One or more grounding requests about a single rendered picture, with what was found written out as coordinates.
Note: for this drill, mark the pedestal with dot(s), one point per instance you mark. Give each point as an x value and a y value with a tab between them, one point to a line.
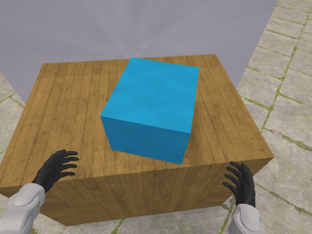
63	112

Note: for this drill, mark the robot right hand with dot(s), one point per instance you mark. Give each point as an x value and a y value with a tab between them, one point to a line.
244	193

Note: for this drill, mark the robot left hand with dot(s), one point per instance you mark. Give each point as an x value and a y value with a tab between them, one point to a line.
51	170

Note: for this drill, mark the carton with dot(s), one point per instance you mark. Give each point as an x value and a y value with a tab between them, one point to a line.
150	111

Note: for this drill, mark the robot left forearm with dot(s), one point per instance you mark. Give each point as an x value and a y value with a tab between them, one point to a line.
21	209

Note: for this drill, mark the robot right forearm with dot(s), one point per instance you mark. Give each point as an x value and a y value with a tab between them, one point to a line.
246	219

